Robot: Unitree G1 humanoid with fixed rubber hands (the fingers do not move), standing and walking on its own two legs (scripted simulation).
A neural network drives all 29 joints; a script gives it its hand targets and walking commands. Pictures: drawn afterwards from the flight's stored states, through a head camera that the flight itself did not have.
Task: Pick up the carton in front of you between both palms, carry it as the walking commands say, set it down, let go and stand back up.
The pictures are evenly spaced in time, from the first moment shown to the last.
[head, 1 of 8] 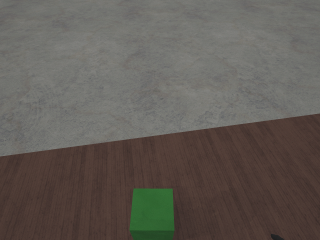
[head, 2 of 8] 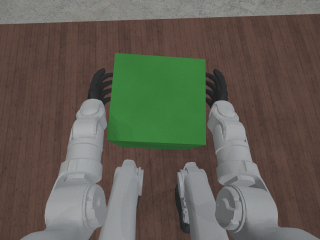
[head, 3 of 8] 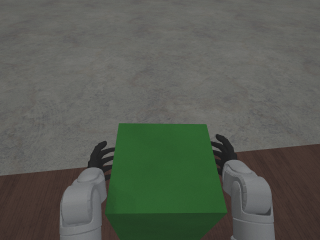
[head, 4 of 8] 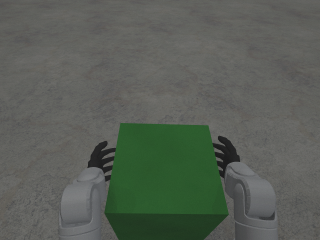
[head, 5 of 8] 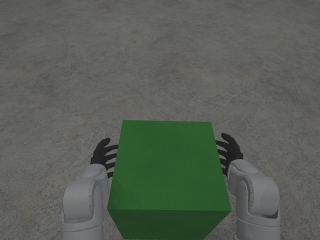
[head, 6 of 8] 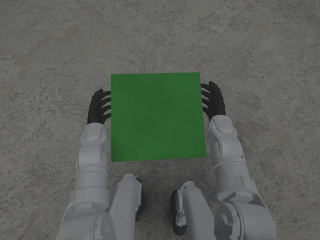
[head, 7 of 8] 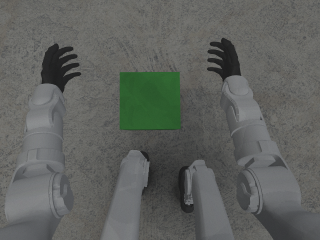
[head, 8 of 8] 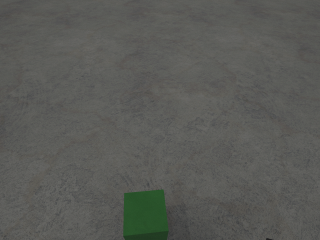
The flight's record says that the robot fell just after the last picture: no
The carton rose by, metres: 0.69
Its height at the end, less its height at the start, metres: -0.06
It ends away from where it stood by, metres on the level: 4.85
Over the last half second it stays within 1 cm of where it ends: yes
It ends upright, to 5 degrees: yes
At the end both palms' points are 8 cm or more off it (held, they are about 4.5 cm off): yes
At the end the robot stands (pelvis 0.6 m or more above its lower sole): yes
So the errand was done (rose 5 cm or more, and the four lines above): yes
